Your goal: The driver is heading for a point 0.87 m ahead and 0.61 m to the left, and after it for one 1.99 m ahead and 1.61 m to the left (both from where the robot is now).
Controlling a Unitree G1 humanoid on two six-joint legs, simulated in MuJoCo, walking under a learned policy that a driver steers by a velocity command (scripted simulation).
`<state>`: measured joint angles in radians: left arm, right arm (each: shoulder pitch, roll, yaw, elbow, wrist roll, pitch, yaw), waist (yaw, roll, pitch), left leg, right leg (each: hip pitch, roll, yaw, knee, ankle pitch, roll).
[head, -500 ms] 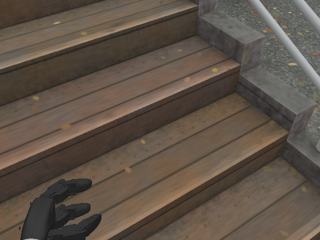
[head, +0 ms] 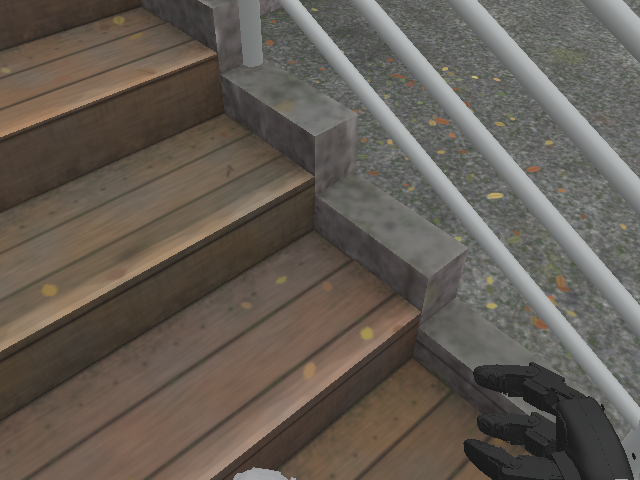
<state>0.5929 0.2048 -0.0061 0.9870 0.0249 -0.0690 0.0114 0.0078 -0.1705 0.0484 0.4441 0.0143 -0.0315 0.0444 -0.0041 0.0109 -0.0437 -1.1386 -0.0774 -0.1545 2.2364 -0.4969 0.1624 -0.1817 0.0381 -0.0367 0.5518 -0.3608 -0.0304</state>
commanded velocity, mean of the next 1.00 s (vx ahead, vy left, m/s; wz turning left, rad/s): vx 0.26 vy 0.03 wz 0.62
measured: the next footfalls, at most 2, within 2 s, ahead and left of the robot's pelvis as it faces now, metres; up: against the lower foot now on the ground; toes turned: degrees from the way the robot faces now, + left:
left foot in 0.16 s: +0.29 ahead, +0.17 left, +0.15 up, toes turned +2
right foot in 0.66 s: +0.47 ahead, -0.01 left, +0.15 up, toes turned +25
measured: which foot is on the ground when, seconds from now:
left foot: up 0.00-0.14, down 0.16-0.66, up 0.68-1.00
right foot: down 0.00-0.16, up 0.18-0.64, down 0.66-1.00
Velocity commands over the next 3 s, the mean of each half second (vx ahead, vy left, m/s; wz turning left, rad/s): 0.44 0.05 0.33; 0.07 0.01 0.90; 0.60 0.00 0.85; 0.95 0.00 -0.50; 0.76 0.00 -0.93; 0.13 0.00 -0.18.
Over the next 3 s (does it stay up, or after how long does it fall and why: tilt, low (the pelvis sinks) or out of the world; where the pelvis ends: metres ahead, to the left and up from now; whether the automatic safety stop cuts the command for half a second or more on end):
stays up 0.85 0.85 0.60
